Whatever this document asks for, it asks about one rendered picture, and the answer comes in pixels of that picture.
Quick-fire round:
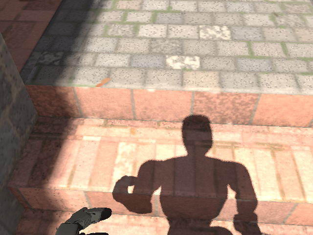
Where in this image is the left robot hand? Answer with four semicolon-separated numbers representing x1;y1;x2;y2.
55;207;112;235

